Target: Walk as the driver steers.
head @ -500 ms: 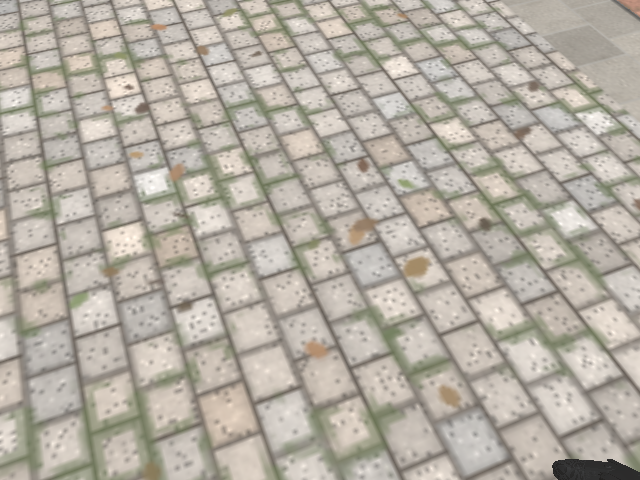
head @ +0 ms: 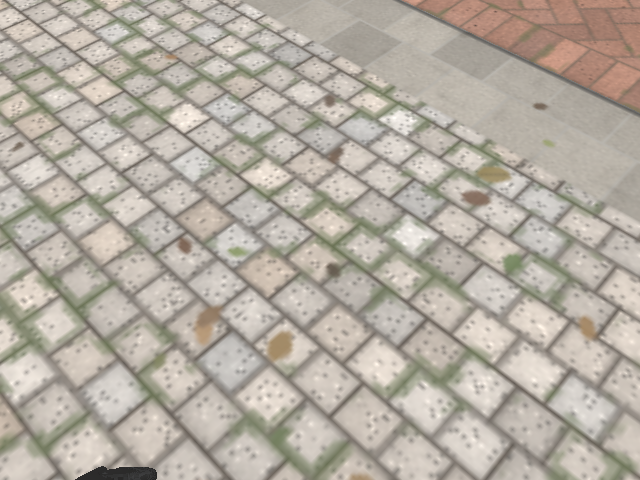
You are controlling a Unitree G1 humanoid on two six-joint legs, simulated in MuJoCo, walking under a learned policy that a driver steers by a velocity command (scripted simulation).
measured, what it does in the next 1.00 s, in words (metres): walks ahead, turning left: right foot, then left foot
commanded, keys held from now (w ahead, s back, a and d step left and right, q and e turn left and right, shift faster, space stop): w+q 1.00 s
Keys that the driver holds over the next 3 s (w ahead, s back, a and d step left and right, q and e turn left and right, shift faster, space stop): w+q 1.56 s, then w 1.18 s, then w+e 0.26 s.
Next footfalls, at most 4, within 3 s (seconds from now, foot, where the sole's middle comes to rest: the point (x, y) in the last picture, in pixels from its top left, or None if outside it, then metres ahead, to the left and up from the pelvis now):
0.06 right None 0.21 -0.13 -0.77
0.60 left None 0.46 0.16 -0.77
1.10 right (249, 336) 0.81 0.13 -0.77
1.62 left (78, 351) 0.80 0.52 -0.77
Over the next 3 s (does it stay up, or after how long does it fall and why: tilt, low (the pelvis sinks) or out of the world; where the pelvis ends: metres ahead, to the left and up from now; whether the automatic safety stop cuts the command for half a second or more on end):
stays up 1.18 1.00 0.01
